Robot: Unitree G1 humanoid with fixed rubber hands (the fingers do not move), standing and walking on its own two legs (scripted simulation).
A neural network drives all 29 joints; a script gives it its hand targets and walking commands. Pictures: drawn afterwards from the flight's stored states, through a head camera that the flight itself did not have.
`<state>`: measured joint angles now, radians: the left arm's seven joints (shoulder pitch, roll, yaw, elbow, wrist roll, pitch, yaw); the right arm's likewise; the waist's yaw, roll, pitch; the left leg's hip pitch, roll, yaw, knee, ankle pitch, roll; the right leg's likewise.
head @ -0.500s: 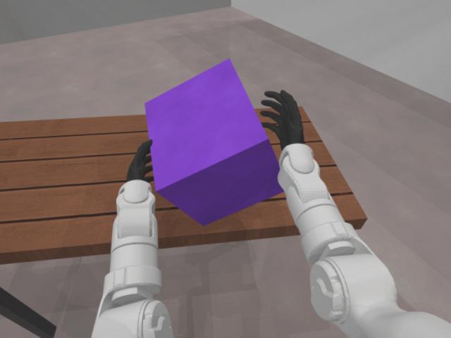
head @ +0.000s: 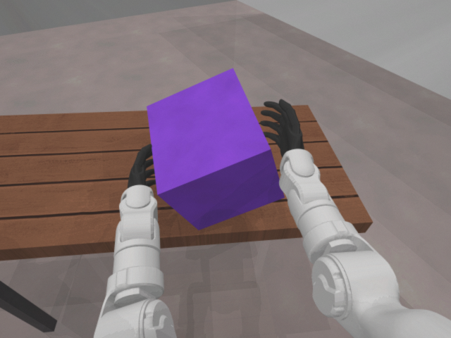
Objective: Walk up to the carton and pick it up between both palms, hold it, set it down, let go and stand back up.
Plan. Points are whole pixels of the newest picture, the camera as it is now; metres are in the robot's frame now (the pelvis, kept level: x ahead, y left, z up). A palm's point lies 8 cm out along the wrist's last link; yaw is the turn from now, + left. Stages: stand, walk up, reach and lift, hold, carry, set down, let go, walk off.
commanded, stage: set down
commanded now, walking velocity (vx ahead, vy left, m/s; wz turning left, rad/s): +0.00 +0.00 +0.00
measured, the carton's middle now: (215, 151) +0.46 +0.03 +0.08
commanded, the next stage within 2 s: none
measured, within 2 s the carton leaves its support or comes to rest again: neither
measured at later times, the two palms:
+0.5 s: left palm (144, 186) +0.37 +0.17 +0.07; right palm (286, 150) +0.41 -0.11 +0.13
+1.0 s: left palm (146, 187) +0.37 +0.17 +0.07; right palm (286, 151) +0.42 -0.11 +0.12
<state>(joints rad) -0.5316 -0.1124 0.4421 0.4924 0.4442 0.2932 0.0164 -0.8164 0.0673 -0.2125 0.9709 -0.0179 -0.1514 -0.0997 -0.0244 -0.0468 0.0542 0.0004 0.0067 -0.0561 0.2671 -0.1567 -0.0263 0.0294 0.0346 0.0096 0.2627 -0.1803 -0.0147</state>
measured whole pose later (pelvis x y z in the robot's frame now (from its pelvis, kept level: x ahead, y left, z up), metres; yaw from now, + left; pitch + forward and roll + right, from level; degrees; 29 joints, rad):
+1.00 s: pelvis +0.01 +0.00 +0.00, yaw +0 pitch +0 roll +0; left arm -0.56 -0.17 0.55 0.61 0.44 0.12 0.08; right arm -0.82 0.06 -0.29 1.03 -0.14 -0.17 -0.06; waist 0.00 -0.02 0.01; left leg -0.10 0.01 -0.05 0.26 -0.16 -0.03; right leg -0.07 0.03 0.01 0.27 -0.18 -0.02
